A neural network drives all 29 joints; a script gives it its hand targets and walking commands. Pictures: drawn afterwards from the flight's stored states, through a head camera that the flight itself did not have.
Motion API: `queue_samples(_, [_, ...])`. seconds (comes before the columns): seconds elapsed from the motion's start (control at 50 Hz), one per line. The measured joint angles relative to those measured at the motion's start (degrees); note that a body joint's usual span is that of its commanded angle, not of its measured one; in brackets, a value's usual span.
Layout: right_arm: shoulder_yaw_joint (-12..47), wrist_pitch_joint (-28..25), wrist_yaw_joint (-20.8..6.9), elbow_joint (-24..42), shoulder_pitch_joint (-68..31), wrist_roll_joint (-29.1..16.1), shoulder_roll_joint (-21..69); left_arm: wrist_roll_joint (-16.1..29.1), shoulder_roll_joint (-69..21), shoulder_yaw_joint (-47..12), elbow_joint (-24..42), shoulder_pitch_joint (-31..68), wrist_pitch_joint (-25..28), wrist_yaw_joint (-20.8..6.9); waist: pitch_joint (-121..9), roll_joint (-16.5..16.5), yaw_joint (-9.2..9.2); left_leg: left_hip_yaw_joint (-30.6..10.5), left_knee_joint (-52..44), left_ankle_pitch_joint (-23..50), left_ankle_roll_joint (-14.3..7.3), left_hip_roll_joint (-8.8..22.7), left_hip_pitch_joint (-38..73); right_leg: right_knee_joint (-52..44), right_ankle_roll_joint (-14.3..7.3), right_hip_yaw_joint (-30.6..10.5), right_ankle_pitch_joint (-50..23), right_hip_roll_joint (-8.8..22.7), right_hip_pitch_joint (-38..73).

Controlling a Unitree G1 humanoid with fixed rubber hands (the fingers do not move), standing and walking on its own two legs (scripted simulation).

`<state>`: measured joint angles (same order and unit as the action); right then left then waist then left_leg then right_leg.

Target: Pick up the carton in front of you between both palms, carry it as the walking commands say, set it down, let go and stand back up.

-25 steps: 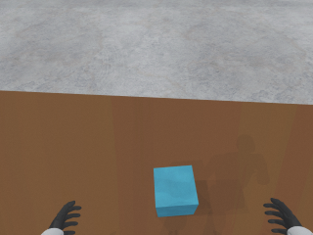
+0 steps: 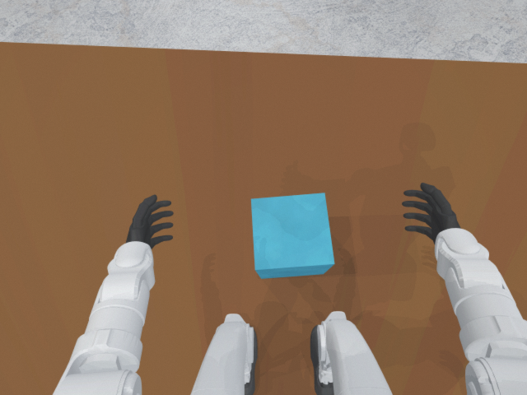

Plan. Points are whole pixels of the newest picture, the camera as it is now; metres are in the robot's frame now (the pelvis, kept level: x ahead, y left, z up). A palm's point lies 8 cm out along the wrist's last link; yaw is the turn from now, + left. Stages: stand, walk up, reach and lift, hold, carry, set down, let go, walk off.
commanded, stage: reach and lift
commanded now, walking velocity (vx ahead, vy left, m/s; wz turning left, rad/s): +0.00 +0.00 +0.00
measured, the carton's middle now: (290, 239) +0.44 -0.02 -0.56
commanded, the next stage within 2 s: none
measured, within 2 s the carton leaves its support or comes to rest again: neither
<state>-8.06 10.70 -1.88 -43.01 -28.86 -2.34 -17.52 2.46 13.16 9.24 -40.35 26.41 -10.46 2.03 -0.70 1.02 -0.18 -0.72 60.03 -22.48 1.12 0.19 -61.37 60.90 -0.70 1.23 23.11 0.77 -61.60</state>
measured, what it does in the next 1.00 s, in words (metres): lowers itself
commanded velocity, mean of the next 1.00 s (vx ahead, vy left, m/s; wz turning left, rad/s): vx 0.00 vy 0.00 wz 0.00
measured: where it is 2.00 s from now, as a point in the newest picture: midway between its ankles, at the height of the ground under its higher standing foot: (284, 374)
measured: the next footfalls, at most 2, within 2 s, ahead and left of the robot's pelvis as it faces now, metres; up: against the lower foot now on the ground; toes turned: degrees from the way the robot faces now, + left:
none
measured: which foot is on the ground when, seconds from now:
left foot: down 0.00-1.00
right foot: down 0.00-1.00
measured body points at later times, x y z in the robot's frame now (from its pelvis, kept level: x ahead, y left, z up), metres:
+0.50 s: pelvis -0.04 +0.00 -0.08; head +0.27 -0.02 +0.25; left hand +0.47 +0.17 -0.19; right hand +0.49 -0.22 -0.19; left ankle +0.05 +0.13 -0.65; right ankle +0.05 -0.11 -0.65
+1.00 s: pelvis -0.07 +0.01 -0.27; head +0.28 -0.01 +0.01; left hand +0.44 +0.17 -0.44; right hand +0.45 -0.22 -0.44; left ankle +0.05 +0.13 -0.65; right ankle +0.05 -0.11 -0.65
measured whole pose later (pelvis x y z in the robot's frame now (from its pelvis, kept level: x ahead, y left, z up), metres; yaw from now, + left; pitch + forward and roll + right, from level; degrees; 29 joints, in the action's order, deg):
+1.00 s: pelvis -0.07 +0.01 -0.27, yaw +1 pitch +42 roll +2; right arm -5.0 2.3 2.6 -61.3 -71.2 -13.5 -25.0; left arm 10.7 12.7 8.4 -50.9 65.9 -4.1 11.0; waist 9.3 0.8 -0.3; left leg 0.3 114.0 -29.4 1.4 -0.8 -126.5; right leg 115.4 -0.7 -0.9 30.0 1.1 -127.4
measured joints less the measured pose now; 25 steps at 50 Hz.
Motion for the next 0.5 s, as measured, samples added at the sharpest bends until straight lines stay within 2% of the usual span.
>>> queue_samples(0.08, [-0.5, -0.5, -0.5, -4.4, -10.3, -1.4, -0.9, 0.5, -1.5, 1.6, -2.5, 9.9, -0.1, 1.7, -0.4, -0.2, 0.38, 0.3, 1.8, 1.5, 0.0, -0.1, -7.6, 2.1, 0.0, -0.4, -1.5, 0.1, -7.9])
queue_samples(0.28, [-4.7, -2.8, -1.0, -16.2, -34.1, 1.0, -3.0, -0.2, -4.2, 6.2, -9.9, 31.6, 0.7, 5.6, -0.6, -0.1, 0.68, 1.0, 6.9, 3.6, -0.1, -0.2, -24.1, 7.6, 0.0, -1.2, -3.5, 0.2, -24.8])
queue_samples(0.38, [-5.5, -3.5, -0.5, -15.5, -38.4, 1.6, -3.1, -2.4, -5.2, 9.3, -9.1, 35.4, 2.3, 5.6, -0.1, -0.1, 1.19, 1.4, 8.1, 3.7, 0.0, 0.4, -29.2, 8.5, 0.1, -1.6, -4.1, -0.4, -30.1])
queue_samples(0.5, [-8.6, -5.3, 0.1, -15.8, -39.0, 4.1, -1.0, -3.6, -5.5, 10.6, -8.9, 35.0, 4.6, 4.7, -2.3, -0.1, 1.26, 1.3, 11.6, 2.2, 0.1, 0.4, -35.3, 12.1, -0.1, -1.5, -2.5, -0.4, -36.2])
